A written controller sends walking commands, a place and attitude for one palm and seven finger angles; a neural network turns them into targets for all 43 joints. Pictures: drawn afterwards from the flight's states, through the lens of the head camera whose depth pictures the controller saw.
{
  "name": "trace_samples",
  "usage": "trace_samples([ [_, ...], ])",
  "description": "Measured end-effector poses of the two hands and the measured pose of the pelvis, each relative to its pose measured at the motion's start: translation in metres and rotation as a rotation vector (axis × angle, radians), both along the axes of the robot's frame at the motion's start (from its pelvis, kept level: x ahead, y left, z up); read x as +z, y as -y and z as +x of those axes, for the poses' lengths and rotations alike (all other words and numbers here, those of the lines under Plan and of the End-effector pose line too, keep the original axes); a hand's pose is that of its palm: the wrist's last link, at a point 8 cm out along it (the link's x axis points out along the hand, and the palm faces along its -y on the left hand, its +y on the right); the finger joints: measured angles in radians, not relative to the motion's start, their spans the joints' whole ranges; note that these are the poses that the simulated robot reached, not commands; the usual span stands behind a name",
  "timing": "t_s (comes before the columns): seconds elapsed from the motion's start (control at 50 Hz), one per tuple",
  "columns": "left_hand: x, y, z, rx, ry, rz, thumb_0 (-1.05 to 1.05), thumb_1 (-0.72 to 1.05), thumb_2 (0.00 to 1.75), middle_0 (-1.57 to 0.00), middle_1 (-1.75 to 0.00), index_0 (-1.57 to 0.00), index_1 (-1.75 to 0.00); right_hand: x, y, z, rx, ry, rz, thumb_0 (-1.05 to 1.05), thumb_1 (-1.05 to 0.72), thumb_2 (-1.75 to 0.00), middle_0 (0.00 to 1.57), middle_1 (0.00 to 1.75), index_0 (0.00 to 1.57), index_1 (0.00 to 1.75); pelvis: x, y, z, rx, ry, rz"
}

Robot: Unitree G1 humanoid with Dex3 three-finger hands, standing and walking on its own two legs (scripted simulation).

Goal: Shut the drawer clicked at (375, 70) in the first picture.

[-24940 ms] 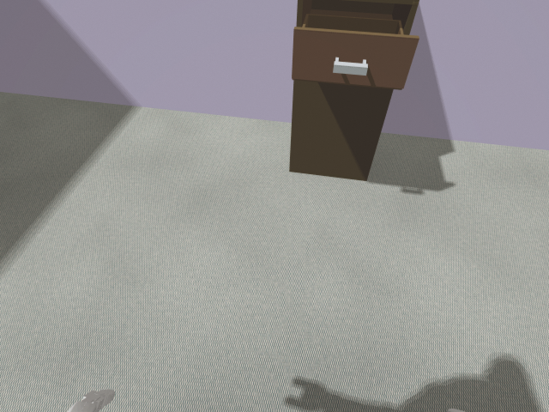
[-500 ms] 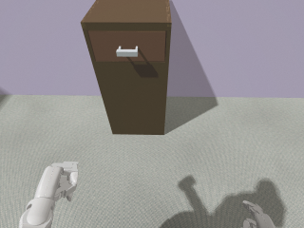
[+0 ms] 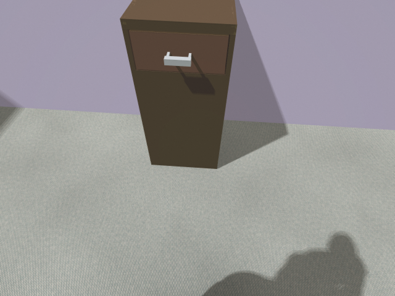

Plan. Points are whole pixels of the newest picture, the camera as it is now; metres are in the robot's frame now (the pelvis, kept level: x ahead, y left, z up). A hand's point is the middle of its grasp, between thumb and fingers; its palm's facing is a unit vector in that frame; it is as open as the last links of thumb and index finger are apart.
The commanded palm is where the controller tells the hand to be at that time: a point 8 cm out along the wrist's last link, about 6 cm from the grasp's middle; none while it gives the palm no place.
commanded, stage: let the arm hang, fingers relaxed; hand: left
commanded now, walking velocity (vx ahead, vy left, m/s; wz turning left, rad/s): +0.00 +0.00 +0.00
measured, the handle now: (178, 58) +0.92 +0.15 +0.00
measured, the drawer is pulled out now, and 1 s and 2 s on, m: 0.00 0.00 0.00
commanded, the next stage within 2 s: look to check the result in 0.48 s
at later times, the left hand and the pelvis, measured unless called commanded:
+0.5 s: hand out of the picture +0.12 +0.22 -0.15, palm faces -0.04 -0.95 -0.30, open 7.3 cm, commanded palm none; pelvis +0.03 -0.01 +0.01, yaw -1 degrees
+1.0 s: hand out of the picture +0.13 +0.20 -0.15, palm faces -0.03 -0.95 -0.32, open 7.3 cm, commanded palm none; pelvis +0.06 -0.03 +0.01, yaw -1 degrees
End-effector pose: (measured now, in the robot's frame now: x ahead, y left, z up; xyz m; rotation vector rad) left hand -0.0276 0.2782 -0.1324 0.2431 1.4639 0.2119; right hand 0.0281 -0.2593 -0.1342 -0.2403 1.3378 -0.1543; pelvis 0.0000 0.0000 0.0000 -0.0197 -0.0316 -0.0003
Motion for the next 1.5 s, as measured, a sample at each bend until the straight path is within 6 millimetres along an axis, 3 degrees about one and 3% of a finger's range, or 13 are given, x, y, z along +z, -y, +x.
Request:
trace_samples([
  [0.08,0.006,-0.010,0.018,-0.010,0.040,0.032,0.01,0.91,0.90,-0.35,-0.48,-0.35,-0.47,-0.004,-0.003,-0.001,-0.014,0.000,0.015,0.01,-0.91,-0.89,0.20,0.30,0.21,0.30,0.001,-0.001,0.002,-0.003,0.005,0.006],
  [0.18,0.010,-0.013,0.055,-0.038,0.116,0.043,0.01,0.91,0.90,-0.26,-0.37,-0.26,-0.37,-0.003,-0.001,0.003,-0.028,0.009,0.015,0.00,-0.91,-0.89,0.20,0.30,0.21,0.30,0.002,-0.001,0.007,-0.007,0.005,0.011],
  [0.34,0.013,-0.001,0.112,-0.088,0.211,0.021,0.00,0.91,0.90,-0.21,-0.31,-0.21,-0.31,0.003,0.014,0.016,-0.038,0.019,-0.013,0.00,-0.91,-0.89,0.20,0.30,0.21,0.30,0.005,0.002,0.019,-0.010,-0.006,0.019],
  [0.5,0.014,0.014,0.142,-0.110,0.232,0.003,0.00,0.91,0.90,-0.20,-0.30,-0.20,-0.30,0.009,0.029,0.040,-0.034,0.035,-0.035,0.00,-0.91,-0.89,0.20,0.30,0.21,0.30,0.007,0.009,0.032,-0.012,-0.013,0.021],
  [0.76,0.017,0.024,0.150,-0.096,0.206,0.020,0.00,0.91,0.90,-0.20,-0.30,-0.20,-0.30,0.011,0.043,0.084,-0.009,0.079,-0.033,0.00,-0.91,-0.89,0.20,0.30,0.21,0.30,0.009,0.023,0.051,-0.014,-0.014,0.022],
  [0.94,0.018,0.028,0.149,-0.082,0.192,0.032,0.00,0.91,0.90,-0.20,-0.30,-0.20,-0.30,0.011,0.050,0.098,-0.003,0.092,-0.032,0.00,-0.91,-0.89,0.20,0.30,0.21,0.30,0.009,0.030,0.059,-0.017,-0.010,0.023],
  [1.5,0.015,0.043,0.157,-0.099,0.196,0.009,0.00,0.91,0.90,-0.20,-0.30,-0.20,-0.30,0.009,0.054,0.067,-0.047,0.026,-0.031,0.00,-0.91,-0.89,0.20,0.30,0.21,0.30,0.010,0.038,0.063,-0.030,-0.002,0.022],
])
